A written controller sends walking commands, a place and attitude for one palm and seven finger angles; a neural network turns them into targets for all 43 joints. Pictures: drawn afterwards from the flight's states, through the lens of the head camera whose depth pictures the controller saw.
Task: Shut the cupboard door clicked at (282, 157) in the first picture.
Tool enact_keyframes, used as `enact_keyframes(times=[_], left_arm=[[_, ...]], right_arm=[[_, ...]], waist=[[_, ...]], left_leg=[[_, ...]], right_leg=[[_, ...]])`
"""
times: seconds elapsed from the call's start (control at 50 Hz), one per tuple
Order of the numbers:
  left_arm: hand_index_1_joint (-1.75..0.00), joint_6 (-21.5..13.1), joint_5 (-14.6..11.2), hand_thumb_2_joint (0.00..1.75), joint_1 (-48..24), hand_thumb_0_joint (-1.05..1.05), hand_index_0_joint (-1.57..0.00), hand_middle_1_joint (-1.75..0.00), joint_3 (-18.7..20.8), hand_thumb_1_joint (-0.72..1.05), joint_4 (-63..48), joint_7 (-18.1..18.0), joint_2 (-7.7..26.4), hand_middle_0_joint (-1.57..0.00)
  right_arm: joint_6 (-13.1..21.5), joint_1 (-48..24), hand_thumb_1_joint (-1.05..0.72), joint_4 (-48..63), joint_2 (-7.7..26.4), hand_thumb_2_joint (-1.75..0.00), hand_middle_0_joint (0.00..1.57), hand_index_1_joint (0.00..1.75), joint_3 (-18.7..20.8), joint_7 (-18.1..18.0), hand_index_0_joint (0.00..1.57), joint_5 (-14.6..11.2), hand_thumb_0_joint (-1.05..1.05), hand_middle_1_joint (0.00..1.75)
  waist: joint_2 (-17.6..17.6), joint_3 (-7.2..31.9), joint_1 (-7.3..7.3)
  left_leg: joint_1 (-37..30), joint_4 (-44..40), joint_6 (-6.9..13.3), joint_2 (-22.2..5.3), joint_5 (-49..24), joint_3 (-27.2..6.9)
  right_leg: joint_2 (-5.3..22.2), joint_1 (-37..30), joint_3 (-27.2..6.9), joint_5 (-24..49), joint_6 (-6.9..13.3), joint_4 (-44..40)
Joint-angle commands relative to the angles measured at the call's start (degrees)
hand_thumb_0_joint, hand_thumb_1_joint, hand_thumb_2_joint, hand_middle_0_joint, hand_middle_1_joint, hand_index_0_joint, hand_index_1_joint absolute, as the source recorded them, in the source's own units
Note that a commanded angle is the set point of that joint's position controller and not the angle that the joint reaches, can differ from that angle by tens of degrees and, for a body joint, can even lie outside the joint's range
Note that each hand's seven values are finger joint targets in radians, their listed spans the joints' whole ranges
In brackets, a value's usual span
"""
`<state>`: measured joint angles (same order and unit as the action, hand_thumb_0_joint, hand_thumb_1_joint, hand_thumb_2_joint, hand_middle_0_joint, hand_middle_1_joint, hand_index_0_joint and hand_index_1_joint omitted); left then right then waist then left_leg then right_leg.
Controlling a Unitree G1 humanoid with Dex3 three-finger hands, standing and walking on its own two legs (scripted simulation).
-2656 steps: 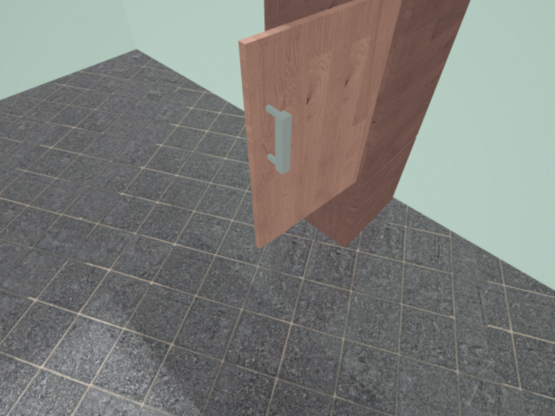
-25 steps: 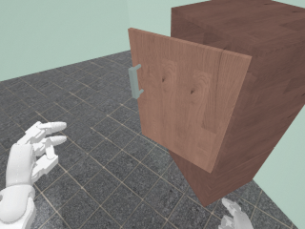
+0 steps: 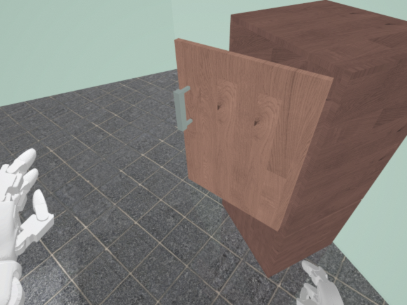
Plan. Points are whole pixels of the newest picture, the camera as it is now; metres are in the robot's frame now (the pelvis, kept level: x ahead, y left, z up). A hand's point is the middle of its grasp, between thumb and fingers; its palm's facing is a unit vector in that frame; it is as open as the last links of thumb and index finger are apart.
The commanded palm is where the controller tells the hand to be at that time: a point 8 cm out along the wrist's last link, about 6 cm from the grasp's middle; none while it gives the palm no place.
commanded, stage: step back with the hand held close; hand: left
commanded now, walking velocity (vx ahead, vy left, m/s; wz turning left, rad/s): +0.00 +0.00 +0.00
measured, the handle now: (184, 108) +0.67 +0.15 +0.04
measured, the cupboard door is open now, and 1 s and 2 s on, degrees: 28 28 28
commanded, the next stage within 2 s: stop stepping back and stand still in 1.52 s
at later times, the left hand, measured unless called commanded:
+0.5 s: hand (42, 220) +0.19 +0.28 +0.15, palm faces +0.37 -0.78 -0.50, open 7.4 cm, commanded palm +0.12 +0.32 +0.17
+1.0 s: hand (14, 253) +0.13 +0.27 +0.16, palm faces +0.47 -0.76 -0.45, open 7.4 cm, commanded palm +0.07 +0.31 +0.17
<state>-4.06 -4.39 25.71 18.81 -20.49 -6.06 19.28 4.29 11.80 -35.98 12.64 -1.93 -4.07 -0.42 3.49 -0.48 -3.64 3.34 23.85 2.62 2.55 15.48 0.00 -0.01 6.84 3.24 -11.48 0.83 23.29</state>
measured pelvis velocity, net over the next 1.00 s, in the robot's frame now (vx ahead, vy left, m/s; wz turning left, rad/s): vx -0.07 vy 0.01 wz -0.01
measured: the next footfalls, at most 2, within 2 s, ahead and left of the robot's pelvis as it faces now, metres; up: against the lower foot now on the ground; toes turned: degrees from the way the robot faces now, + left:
right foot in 1.48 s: -0.29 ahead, -0.11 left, +0.00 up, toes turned +1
left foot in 1.72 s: -0.11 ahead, +0.07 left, +0.00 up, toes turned -3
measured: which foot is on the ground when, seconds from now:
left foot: down 0.00-1.00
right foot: down 0.00-1.00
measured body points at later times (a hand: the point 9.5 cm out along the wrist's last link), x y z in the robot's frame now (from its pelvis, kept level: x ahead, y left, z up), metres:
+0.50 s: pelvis -0.02 +0.02 -0.01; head +0.00 +0.01 +0.44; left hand +0.16 +0.32 +0.18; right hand +0.15 -0.24 -0.10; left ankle -0.02 +0.09 -0.74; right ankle +0.02 -0.11 -0.74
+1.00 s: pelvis -0.07 +0.01 -0.03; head -0.07 +0.02 +0.42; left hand +0.10 +0.31 +0.19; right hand +0.08 -0.24 -0.10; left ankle -0.02 +0.09 -0.74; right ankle +0.02 -0.11 -0.74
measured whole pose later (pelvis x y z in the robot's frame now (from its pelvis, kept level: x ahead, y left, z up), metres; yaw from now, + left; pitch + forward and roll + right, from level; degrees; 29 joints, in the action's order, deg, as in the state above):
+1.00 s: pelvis -0.07 +0.01 -0.03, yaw +0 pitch -1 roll -1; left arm -13.8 -0.5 27.6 26.4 -29.1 -8.2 23.1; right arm 0.9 14.0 -31.6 13.3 -0.4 -3.9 0.1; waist -0.7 -0.1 -0.4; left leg 24.0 41.8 4.0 2.5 17.7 1.4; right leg 0.6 26.1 2.7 -11.2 0.3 37.8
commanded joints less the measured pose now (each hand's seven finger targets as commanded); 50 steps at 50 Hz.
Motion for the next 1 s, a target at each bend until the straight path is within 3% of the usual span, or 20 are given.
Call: enact_keyframes(times=[0.0,0.06,0.08,0.1,0.12,0.14,0.18,0.24,0.3,0.36,0.42,0.48,0.54,0.56,0.62,0.66,0.7,0.86,0.92,0.98], left_arm=[[-0.3,-3.81,0.2,0.9,-6.19,0.0,-0.2,-0.3,7.99,0.9,-12.33,-0.92,11.69,-0.2],[-0.3,-3.57,0.08,0.9,-4.82,0.0,-0.2,-0.3,7.9,0.9,-9.6,-0.64,11.19,-0.2],[-0.3,-3.72,-0.05,0.9,-5.32,0.0,-0.2,-0.3,7.42,0.9,-10.22,-0.5,10.77,-0.2],[-0.3,-3.86,0.04,0.9,-5.22,0.0,-0.2,-0.3,7.5,0.9,-10.67,-0.5,10.86,-0.2],[-0.3,-6.39,0.43,0.9,-11.26,0.0,-0.2,-0.3,14.09,0.9,-14.34,-1.21,17.31,-0.2],[-0.3,-6.65,0.1,0.9,-3.86,0.0,-0.2,-0.3,11.23,0.9,-8.53,-0.98,13.15,-0.2],[-0.3,-7.09,0.64,0.9,-1.78,0.0,-0.2,-0.3,9.13,0.9,-8.84,-0.87,11.69,-0.2],[-0.3,-8.15,0.56,0.9,0.97,0.0,-0.2,-0.3,9.25,0.9,-10.36,-1.49,12.02,-0.2],[-0.3,-8.94,0.44,0.9,2.67,0.0,-0.2,-0.3,10.97,0.9,-14.63,-2.19,13.93,-0.2],[-0.3,-9.12,0.47,0.9,3.51,0.0,-0.2,-0.3,14.13,0.9,-18.04,-2.74,17.07,-0.2],[-0.3,-8.89,0.39,0.9,4.01,0.0,-0.2,-0.3,14.23,0.9,-19.91,-2.7,16.71,-0.2],[-0.3,-8.63,0.51,0.9,5.08,0.0,-0.2,-0.3,14.21,0.9,-18.74,-2.51,15.98,-0.2],[-0.3,-8.4,0.65,0.9,5.43,0.0,-0.2,-0.3,13.59,0.9,-15.8,-2.53,14.71,-0.2],[-0.3,-8.58,1.09,0.9,5.34,0.0,-0.2,-0.3,14.19,0.9,-15.44,-2.42,15.19,-0.2],[-0.3,-9.0,1.55,0.9,3.47,0.0,-0.2,-0.3,12.91,0.9,-14.87,-2.39,13.9,-0.2],[-0.3,-9.51,2.26,0.9,1.8,0.0,-0.2,-0.3,14.07,0.9,-15.29,-2.44,15.29,-0.2],[-0.3,-10.24,2.69,0.9,0.59,0.0,-0.2,-0.3,13.36,0.9,-16.65,-2.53,14.57,-0.2],[-0.3,-12.48,3.95,0.9,-2.39,0.0,-0.2,-0.3,15.34,0.9,-21.48,-3.18,16.29,-0.2],[-0.3,-12.81,3.91,0.9,-2.4,0.0,-0.2,-0.3,14.42,0.9,-19.69,-3.26,14.76,-0.2],[-0.3,-13.09,3.77,0.9,-1.7,0.0,-0.2,-0.3,13.79,0.9,-17.81,-3.33,14.55,-0.2]], right_arm=[[3.17,-8.32,-0.9,9.31,5.76,-0.9,0.2,0.3,2.43,-0.59,0.2,-0.23,0.0,0.3],[3.11,-8.18,-0.9,9.0,5.9,-0.9,0.2,0.3,2.57,-0.54,0.2,-0.24,0.0,0.3],[3.02,-8.15,-0.9,9.28,5.8,-0.9,0.2,0.3,2.63,-0.5,0.2,-0.29,0.0,0.3],[2.98,-8.12,-0.9,9.37,5.88,-0.9,0.2,0.3,2.84,-0.5,0.2,-0.32,0.0,0.3],[1.91,-7.57,-0.9,11.55,7.55,-0.9,0.2,0.3,3.52,-0.27,0.2,-0.75,0.0,0.3],[1.24,-6.52,-0.9,10.27,6.81,-0.9,0.2,0.3,3.68,-0.37,0.2,-0.58,0.0,0.3],[0.23,-6.78,-0.9,10.13,6.56,-0.9,0.2,0.3,3.79,0.1,0.2,-0.39,0.0,0.3],[-0.73,-6.18,-0.9,10.32,6.94,-0.9,0.2,0.3,4.44,0.26,0.2,-0.57,0.0,0.3],[-1.61,-6.5,-0.9,11.37,7.37,-0.9,0.2,0.3,4.8,-0.21,0.2,-0.76,0.0,0.3],[-2.28,-7.34,-0.9,12.33,7.97,-0.9,0.2,0.3,4.92,-0.99,0.2,-0.56,0.0,0.3],[-3.05,-6.74,-0.9,13.81,7.97,-0.9,0.2,0.3,5.17,-1.47,0.2,-0.51,0.0,0.3],[-3.35,-6.48,-0.9,14.19,7.98,-0.9,0.2,0.3,5.3,-1.5,0.2,-0.34,0.0,0.3],[-3.64,-5.95,-0.9,14.32,8.47,-0.9,0.2,0.3,5.51,-1.4,0.2,-0.51,0.0,0.3],[-3.49,-6.34,-0.9,14.17,8.95,-0.9,0.2,0.3,5.69,-1.35,0.2,-0.3,0.0,0.3],[-3.43,-5.99,-0.9,14.59,8.79,-0.9,0.2,0.3,5.42,-1.24,0.2,-0.6,0.0,0.3],[-3.14,-6.52,-0.9,14.55,9.11,-0.9,0.2,0.3,5.47,-1.25,0.2,-0.56,0.0,0.3],[-2.76,-5.93,-0.9,14.96,8.89,-0.9,0.2,0.3,5.24,-1.2,0.2,-0.52,0.0,0.3],[-0.5,-4.63,-0.9,14.23,9.12,-0.9,0.2,0.3,5.05,-1.1,0.2,0.43,0.0,0.3],[-0.25,-3.95,-0.9,13.86,8.78,-0.9,0.2,0.3,5.2,-0.87,0.2,0.39,0.0,0.3],[-0.43,-3.47,-0.9,13.36,8.05,-0.9,0.2,0.3,5.33,-0.09,0.2,0.39,0.0,0.3]], waist=[[2.64,0.75,-0.01],[1.31,-0.73,0.0],[-0.44,-0.16,0.16],[0.31,0.77,0.15],[-0.48,-0.12,2.17],[-4.71,1.17,2.61],[-6.33,2.19,3.03],[-5.0,5.95,3.49],[-2.26,10.06,3.61],[0.76,11.87,3.19],[1.85,12.6,2.98],[1.66,11.38,2.93],[-0.33,8.87,3.26],[0.88,8.25,3.13],[0.08,5.77,3.51],[-0.45,4.84,3.59],[-0.24,4.5,3.8],[3.27,5.1,3.71],[0.56,3.93,3.94],[-5.57,2.95,4.08]], left_leg=[[7.54,-5.78,-2.18,-3.07,-8.78,-1.88],[7.65,-5.98,-1.91,-3.11,-7.79,-1.62],[7.62,-6.03,-1.78,-3.13,-7.61,-1.61],[7.02,-5.72,-1.7,-3.17,-8.07,-1.35],[12.87,-2.65,0.01,-4.58,-3.25,-3.51],[11.28,0.16,0.16,-4.16,-2.67,-3.62],[10.75,3.54,-0.17,-3.86,-3.45,-3.35],[11.74,5.22,-0.59,-4.05,-4.41,-3.3],[11.93,3.91,-0.93,-5.21,-10.83,-4.08],[13.4,1.39,-1.21,-7.23,-20.94,-6.0],[15.16,0.97,-1.51,-8.8,-28.95,-7.07],[18.59,-0.45,-1.0,-9.99,-24.87,-7.92],[24.71,-1.94,0.62,-10.53,-12.21,-8.39],[26.95,-2.86,1.06,-10.5,-8.28,-8.75],[33.88,-4.36,2.34,-10.85,3.81,-9.48],[38.29,-4.97,3.28,-10.5,13.08,-10.19],[40.73,-4.97,3.83,-10.33,17.93,-10.43],[45.02,-4.81,4.53,-10.69,22.36,-11.94],[45.46,-0.53,3.98,-9.23,22.4,-10.29],[39.64,7.58,1.84,-6.32,19.58,-8.08]], right_leg=[[0.75,-4.03,-1.71,2.62,0.89,-3.56],[0.77,-2.99,-1.82,1.45,0.78,-4.29],[0.87,-3.2,-1.8,1.17,0.61,-4.1],[0.83,-3.26,-1.97,1.62,0.63,-3.95],[4.45,-0.82,-8.55,2.19,1.11,-6.0],[6.95,1.63,-10.3,0.14,1.8,-7.6],[9.55,3.79,-11.75,0.37,2.79,-8.44],[11.27,3.45,-11.57,3.27,3.76,-6.02],[10.17,0.99,-9.39,11.44,3.24,-0.5],[6.83,-1.73,-6.34,19.25,1.51,5.72],[4.26,-3.25,-4.99,22.65,0.29,10.13],[3.59,-3.37,-5.18,18.91,-0.18,11.5],[3.67,-3.66,-6.58,14.32,-0.41,11.55],[3.63,-4.58,-6.79,13.86,-0.43,11.49],[3.32,-5.59,-7.48,9.69,-0.65,13.0],[3.52,-6.9,-8.58,7.15,-0.57,12.79],[3.52,-6.88,-9.01,4.53,-0.52,13.33],[2.26,-8.28,-8.92,2.63,-0.43,17.0],[4.1,-5.87,-12.39,1.37,0.55,14.47],[9.49,3.3,-18.85,-7.65,3.11,5.31]])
